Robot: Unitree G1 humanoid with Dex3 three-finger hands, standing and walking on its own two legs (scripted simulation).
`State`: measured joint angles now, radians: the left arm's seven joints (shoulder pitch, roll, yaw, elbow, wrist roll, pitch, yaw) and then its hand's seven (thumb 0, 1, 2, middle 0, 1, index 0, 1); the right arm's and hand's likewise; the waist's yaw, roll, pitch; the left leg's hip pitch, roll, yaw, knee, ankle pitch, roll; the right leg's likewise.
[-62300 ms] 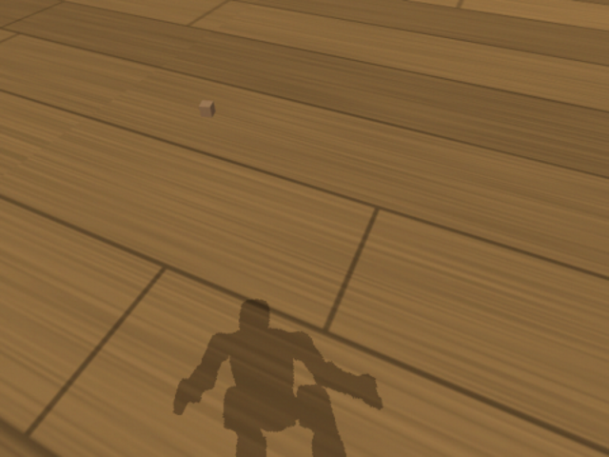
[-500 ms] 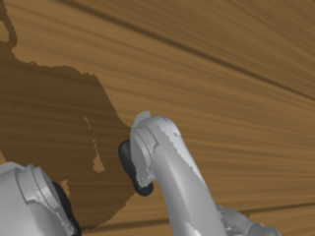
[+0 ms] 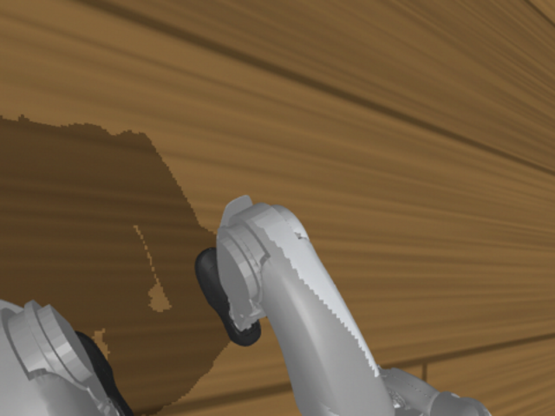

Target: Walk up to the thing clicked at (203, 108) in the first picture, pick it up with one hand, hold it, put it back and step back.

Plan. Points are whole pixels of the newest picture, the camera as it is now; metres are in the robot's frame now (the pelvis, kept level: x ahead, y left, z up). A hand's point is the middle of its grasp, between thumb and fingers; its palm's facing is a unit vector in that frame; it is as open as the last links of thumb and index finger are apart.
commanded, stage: rest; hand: left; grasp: from above
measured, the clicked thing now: out of the picture +0.45 +0.34 -0.29
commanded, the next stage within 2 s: open in 0.12 s
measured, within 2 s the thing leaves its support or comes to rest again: rests again in 1.84 s
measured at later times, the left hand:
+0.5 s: hand out of the picture +0.44 +0.32 -0.25, palm faces +0.03 -0.49 -0.87, open 10.2 cm
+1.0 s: hand out of the picture +0.44 +0.33 -0.25, palm faces +0.03 -0.48 -0.88, open 12.1 cm
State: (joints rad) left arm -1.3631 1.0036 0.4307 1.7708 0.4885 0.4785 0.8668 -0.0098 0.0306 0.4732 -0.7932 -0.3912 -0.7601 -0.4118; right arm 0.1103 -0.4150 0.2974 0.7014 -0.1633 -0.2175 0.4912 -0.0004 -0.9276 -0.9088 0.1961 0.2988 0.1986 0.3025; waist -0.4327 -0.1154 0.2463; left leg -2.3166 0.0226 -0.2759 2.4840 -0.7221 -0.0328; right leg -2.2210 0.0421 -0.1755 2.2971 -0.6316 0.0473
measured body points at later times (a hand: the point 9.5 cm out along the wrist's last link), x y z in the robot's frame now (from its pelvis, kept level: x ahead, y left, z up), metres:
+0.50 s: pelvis +0.00 +0.00 +0.00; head +0.30 +0.11 +0.31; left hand +0.44 +0.34 -0.20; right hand -0.01 -0.25 -0.04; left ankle +0.06 +0.13 -0.29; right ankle +0.12 -0.12 -0.29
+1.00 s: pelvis +0.00 +0.00 +0.00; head +0.31 +0.11 +0.31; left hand +0.44 +0.35 -0.20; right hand +0.00 -0.25 -0.04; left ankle +0.06 +0.13 -0.29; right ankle +0.12 -0.12 -0.29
